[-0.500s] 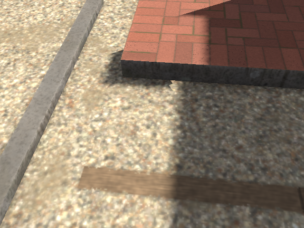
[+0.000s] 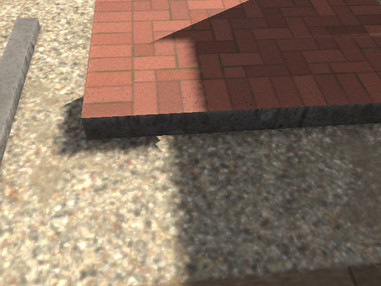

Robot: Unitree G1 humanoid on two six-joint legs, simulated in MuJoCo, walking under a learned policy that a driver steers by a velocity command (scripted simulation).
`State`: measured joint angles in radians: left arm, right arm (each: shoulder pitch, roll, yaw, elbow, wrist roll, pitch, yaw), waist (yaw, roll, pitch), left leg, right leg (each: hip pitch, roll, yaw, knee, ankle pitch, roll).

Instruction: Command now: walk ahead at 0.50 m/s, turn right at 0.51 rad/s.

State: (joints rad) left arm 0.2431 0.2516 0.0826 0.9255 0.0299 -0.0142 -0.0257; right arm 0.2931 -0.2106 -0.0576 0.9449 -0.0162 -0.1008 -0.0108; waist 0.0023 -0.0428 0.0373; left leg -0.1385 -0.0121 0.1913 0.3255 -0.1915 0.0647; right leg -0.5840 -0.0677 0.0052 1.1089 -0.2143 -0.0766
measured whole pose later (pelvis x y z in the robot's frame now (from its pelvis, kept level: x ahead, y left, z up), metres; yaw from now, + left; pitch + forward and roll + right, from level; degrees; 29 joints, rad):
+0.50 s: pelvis +0.25 -0.08 -0.01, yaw -17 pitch +0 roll +0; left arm 0.26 0.26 0.08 0.89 0.00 -0.03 0.00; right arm 0.20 -0.24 -0.05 0.82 -0.04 -0.05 0.01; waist 0.00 0.02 0.06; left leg -0.52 0.12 0.00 1.14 -0.31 -0.02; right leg -0.20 0.14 -0.03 0.38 -0.18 -0.15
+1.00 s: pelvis +0.44 -0.10 -0.01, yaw -22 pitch -1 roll +0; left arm 0.24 0.23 0.03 0.95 0.03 0.00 0.02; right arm 0.20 -0.21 0.00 0.90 -0.01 -0.04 -0.02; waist 0.01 -0.03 0.09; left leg -0.30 -0.04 0.09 0.41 -0.09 0.09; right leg -0.33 0.05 0.07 0.93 -0.47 -0.01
